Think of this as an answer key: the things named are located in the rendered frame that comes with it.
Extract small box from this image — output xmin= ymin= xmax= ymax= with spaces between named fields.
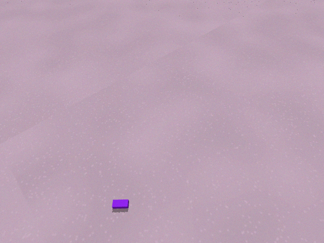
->
xmin=112 ymin=199 xmax=129 ymax=209

